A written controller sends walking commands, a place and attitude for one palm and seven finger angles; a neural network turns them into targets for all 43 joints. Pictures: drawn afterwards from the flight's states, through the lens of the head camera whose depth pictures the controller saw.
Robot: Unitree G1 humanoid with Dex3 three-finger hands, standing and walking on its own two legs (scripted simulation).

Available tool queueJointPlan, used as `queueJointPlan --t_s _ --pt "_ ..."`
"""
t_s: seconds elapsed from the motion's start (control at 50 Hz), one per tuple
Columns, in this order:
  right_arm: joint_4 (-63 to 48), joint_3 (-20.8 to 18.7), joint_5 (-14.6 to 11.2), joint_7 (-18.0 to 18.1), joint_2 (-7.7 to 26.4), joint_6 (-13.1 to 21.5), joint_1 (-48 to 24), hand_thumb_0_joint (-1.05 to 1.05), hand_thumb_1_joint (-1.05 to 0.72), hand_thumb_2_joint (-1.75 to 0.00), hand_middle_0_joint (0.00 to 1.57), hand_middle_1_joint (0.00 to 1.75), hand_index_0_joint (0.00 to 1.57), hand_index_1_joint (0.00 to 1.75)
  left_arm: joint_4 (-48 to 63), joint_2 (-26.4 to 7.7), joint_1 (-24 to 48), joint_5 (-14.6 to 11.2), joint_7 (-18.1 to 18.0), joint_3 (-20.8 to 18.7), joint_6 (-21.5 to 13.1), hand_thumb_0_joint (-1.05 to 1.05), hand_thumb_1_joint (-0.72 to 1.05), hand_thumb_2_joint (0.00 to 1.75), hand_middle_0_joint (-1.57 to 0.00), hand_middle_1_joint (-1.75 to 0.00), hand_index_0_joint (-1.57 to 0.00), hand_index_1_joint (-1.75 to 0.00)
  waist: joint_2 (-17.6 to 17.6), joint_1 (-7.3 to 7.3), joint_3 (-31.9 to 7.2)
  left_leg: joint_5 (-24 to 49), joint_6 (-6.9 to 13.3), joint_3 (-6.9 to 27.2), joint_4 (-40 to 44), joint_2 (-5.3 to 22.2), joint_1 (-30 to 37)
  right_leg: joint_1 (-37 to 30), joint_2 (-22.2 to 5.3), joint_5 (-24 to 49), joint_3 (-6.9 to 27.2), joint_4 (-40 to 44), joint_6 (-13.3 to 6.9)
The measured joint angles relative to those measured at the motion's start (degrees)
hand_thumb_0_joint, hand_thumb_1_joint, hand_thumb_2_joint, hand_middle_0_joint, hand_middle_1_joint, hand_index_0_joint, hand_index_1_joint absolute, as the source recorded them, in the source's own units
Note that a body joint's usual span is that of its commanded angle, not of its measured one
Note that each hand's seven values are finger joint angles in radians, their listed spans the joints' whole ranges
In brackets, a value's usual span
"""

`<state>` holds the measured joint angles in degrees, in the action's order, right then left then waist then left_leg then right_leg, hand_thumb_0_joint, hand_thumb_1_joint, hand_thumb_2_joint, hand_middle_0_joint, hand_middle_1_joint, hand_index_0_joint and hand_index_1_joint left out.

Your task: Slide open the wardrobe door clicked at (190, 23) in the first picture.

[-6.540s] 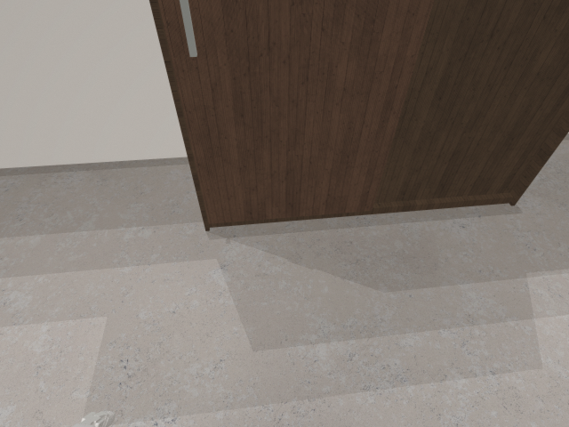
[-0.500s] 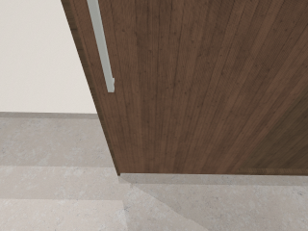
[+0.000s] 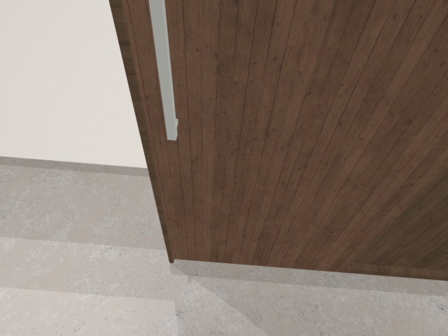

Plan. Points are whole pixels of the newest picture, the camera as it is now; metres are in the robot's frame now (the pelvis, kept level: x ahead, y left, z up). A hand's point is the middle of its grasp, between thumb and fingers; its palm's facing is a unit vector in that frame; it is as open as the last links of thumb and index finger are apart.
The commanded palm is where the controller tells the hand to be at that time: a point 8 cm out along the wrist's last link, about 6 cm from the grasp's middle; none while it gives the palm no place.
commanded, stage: shuffle to correct the standing spot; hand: left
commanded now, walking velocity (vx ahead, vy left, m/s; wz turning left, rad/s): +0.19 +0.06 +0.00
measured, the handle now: (167, 74) +0.52 +0.17 +0.21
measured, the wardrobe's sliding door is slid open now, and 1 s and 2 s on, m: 0.00 0.00 0.00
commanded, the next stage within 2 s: come to a stop and stand still in 0.02 s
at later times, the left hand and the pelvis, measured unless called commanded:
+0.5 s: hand (142, 334) +0.16 +0.18 -0.17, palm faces +0.01 -0.97 -0.26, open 7.3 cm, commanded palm none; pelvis +0.07 -0.01 -0.01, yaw +1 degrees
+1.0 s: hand out of the picture +0.01 +0.20 -0.17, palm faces +0.08 -0.98 -0.18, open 7.3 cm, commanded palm none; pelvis +0.02 +0.02 +0.01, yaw +1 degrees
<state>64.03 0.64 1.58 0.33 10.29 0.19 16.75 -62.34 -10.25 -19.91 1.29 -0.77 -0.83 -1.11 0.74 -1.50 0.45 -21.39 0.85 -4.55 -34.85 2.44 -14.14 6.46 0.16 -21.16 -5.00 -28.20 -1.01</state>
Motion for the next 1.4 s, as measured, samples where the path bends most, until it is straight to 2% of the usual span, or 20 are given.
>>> queueJointPlan --t_s 0.06,0.12,0.16,0.2,0.28,0.38,0.42,0.5,0.58,0.68,0.76,0.82,0.92,0.98,1.08,1.14,1.16,1.22,1.3,1.4 --pt "-0.5 0.0 0.0 0.1 -1.3 1.3 0.8 0.01 -0.91 -0.90 0.20 0.29 0.20 0.30 -1.1 -0.1 -2.4 -0.1 0.1 -0.4 0.6 0.00 0.91 0.90 -0.20 -0.30 -0.20 -0.30 2.7 -0.42 0.3 1.1 1.1 -2.1 1.3 -1.7 2.0 1.4 -2.1 -2.9 1.2 -5.3 0.0" --pt "-1.9 0.0 0.1 1.0 -2.0 3.0 2.1 0.00 -0.91 -0.90 0.20 0.29 0.20 0.30 -2.3 0.7 -2.1 0.2 0.2 -0.3 1.8 0.00 0.91 0.90 -0.20 -0.30 -0.20 -0.30 2.3 0.61 1.0 0.0 2.1 -3.0 3.1 -2.1 3.7 9.2 -2.0 -8.5 1.6 -23.1 -1.1" --pt "-2.0 0.2 0.0 1.4 -2.7 3.6 3.4 0.00 -0.91 -0.90 0.20 0.29 0.20 0.30 -2.1 0.9 -0.6 0.2 0.3 -0.4 1.8 0.00 0.91 0.90 -0.20 -0.30 -0.20 -0.30 1.8 1.46 1.9 1.3 2.3 -2.8 6.0 -2.4 5.2 14.4 -2.3 -7.3 1.1 -31.3 -1.2" --pt "-1.5 0.5 0.0 1.8 -3.7 3.7 4.6 0.00 -0.91 -0.90 0.20 0.29 0.20 0.30 -1.1 0.8 1.5 0.1 0.3 -0.6 1.6 0.01 0.91 0.90 -0.20 -0.30 -0.20 -0.30 1.4 1.85 2.9 2.7 2.4 -2.3 9.3 -2.8 6.9 18.3 -2.8 -4.6 1.0 -33.4 -0.7" --pt "0.3 1.2 -0.1 2.3 -5.6 3.1 6.3 0.00 -0.91 -0.90 0.20 0.29 0.20 0.30 1.3 0.6 6.5 0.0 -0.8 -0.9 1.6 0.01 0.93 0.90 -0.20 -0.30 -0.20 -0.30 0.8 2.04 4.8 4.3 1.8 -1.1 13.4 -3.1 9.4 21.1 -3.3 1.9 1.5 -25.2 0.4" --pt "0.7 0.1 -0.2 2.2 -6.3 1.4 6.3 0.00 -0.91 -0.90 0.20 0.30 0.21 0.30 3.9 -0.3 10.1 -0.2 -0.9 -1.2 1.3 0.01 0.94 0.90 -0.20 -0.30 -0.20 -0.30 -0.2 2.72 6.4 1.3 0.4 -0.4 10.4 -2.7 10.1 17.1 -2.7 8.7 0.9 -8.8 0.6" --pt "0.2 -0.7 -0.6 2.1 -6.0 0.7 6.2 0.00 -0.90 -0.90 0.20 0.30 0.21 0.30 4.9 -0.6 10.3 0.0 -0.9 -1.3 0.5 0.01 0.93 0.90 -0.20 -0.30 -0.20 -0.30 -0.3 2.69 6.2 -1.6 -0.3 -0.6 5.3 -2.4 8.6 15.0 -2.5 14.2 0.5 -4.9 0.1" --pt "-1.6 -2.6 -1.3 2.2 -3.7 -0.7 2.0 0.01 -0.91 -0.90 0.20 0.30 0.21 0.30 5.9 0.0 12.2 0.1 -1.4 -1.3 -0.3 0.00 0.92 0.90 -0.20 -0.30 -0.20 -0.30 -1.1 3.29 7.2 -11.0 -0.8 2.6 -16.5 -2.8 -1.4 15.3 -2.5 7.9 -0.4 -7.7 -1.8" --pt "-3.7 -3.7 -1.0 1.8 -1.5 -1.9 -3.0 0.01 -0.91 -0.90 0.20 0.29 0.20 0.30 7.0 0.9 12.9 0.2 -1.7 -1.2 1.0 0.00 0.92 0.90 -0.20 -0.30 -0.20 -0.30 -0.2 2.47 6.7 -9.9 -1.8 3.3 -26.4 -2.6 -8.5 15.1 -3.0 9.9 -0.4 -5.9 -1.6" --pt "-6.7 -4.0 -0.5 0.9 0.0 -2.0 -6.3 0.00 -0.91 -0.90 0.19 0.29 0.20 0.30 8.0 0.4 11.9 0.7 -1.3 -1.6 2.3 0.00 0.92 0.90 -0.21 -0.30 -0.21 -0.30 1.6 1.01 4.3 -5.8 -2.2 2.6 -19.1 -1.4 -8.4 16.0 -3.3 12.3 0.0 -4.1 -1.2" --pt "-8.4 -3.4 -0.5 0.5 0.2 -0.5 -5.6 0.00 -0.91 -0.90 0.19 0.29 0.20 0.30 8.1 -0.7 9.6 0.5 -1.0 -1.8 3.3 0.00 0.92 0.90 -0.21 -0.30 -0.21 -0.30 2.4 0.48 1.8 -0.2 -1.4 1.5 -1.5 -1.2 -1.2 17.7 -3.2 12.4 0.0 -5.4 -0.1" --pt "-8.3 -2.5 0.2 0.8 -1.3 -0.3 -3.6 0.00 -0.91 -0.90 0.19 0.29 0.20 0.30 6.5 -1.6 7.9 -0.1 -0.9 -2.1 4.5 0.00 0.92 0.90 -0.21 -0.30 -0.20 -0.30 3.7 0.65 0.9 3.3 0.1 0.9 0.7 -2.1 -0.1 18.9 -2.6 2.4 2.5 -11.3 0.7" --pt "-6.1 -1.2 0.5 1.4 -2.7 -0.5 0.7 0.01 -0.93 -0.90 0.20 0.29 0.20 0.30 4.5 -1.2 4.1 0.4 0.3 -2.2 3.8 0.00 0.92 0.90 -0.20 -0.30 -0.20 -0.30 2.2 0.28 -1.1 7.7 1.0 1.6 8.6 -2.2 2.4 19.3 -0.7 2.5 4.7 -24.2 0.9" --pt "-5.2 -1.0 0.4 1.3 -3.0 0.0 2.1 0.01 -0.93 -0.90 0.20 0.29 0.20 0.30 3.2 -0.7 1.8 0.4 0.5 -1.9 3.3 0.00 0.92 0.90 -0.20 -0.30 -0.20 -0.30 1.6 0.42 -1.2 9.6 1.1 1.0 11.8 -2.4 3.0 17.2 -1.0 1.6 4.0 -25.5 1.2" --pt "-4.2 -1.0 0.6 1.5 -3.6 0.6 3.3 0.01 -0.92 -0.90 0.20 0.29 0.20 0.30 0.9 0.5 1.1 0.0 0.4 -1.0 3.3 0.00 0.91 0.90 -0.20 -0.30 -0.20 -0.30 0.5 2.40 0.6 10.8 0.5 0.5 12.8 -2.4 2.0 10.8 -1.4 -3.5 2.8 -13.0 1.4" --pt "-2.7 -0.9 0.0 1.4 -3.8 0.5 4.1 0.01 -0.91 -0.90 0.20 0.29 0.20 0.30 0.5 1.1 1.8 -0.4 0.1 -0.6 2.0 0.00 0.91 0.90 -0.20 -0.30 -0.20 -0.30 0.7 2.54 1.5 9.6 -0.5 0.1 9.7 -2.5 0.1 5.6 -1.6 4.4 3.1 0.0 1.0" --pt "-2.0 -0.9 -0.4 1.2 -3.3 0.2 3.7 0.01 -0.91 -0.90 0.20 0.29 0.20 0.30 0.1 1.8 2.3 -0.3 -0.6 -0.2 1.3 0.00 0.91 0.90 -0.20 -0.30 -0.20 -0.30 -0.6 2.07 2.2 8.6 -0.9 0.1 7.5 -1.3 -0.7 5.5 -0.5 6.1 3.1 0.4 0.3" --pt "-2.3 -1.0 -0.4 1.0 -1.8 -0.6 3.0 0.01 -0.91 -0.90 0.20 0.29 0.20 0.30 0.1 3.8 2.5 -0.3 -1.3 1.2 -0.4 0.00 0.91 0.90 -0.20 -0.30 -0.20 -0.30 -3.8 3.06 3.4 5.4 -0.9 2.0 3.9 0.3 -1.7 4.6 1.8 5.3 2.2 0.4 -1.3" --pt "-2.5 -1.0 -0.4 0.9 -1.6 -0.4 2.6 0.01 -0.91 -0.90 0.20 0.29 0.20 0.30 -0.6 3.9 1.8 -0.5 -2.1 1.7 -0.8 0.01 0.93 0.90 -0.20 -0.30 -0.20 -0.30 -3.3 3.65 2.1 7.0 -0.8 3.2 3.6 0.4 -0.7 3.6 2.4 4.0 1.8 -0.7 -2.0" --pt "-2.9 -0.6 -0.4 1.1 -1.8 -0.1 1.8 0.01 -0.91 -0.90 0.19 0.29 0.20 0.30 -0.7 3.2 1.4 -0.5 -2.0 1.9 -0.2 0.02 0.94 0.90 -0.21 -0.30 -0.20 -0.30 -2.0 2.83 -0.2 7.0 -2.3 3.2 4.1 0.2 0.8 2.7 2.1 3.5 1.7 -1.4 -2.1"
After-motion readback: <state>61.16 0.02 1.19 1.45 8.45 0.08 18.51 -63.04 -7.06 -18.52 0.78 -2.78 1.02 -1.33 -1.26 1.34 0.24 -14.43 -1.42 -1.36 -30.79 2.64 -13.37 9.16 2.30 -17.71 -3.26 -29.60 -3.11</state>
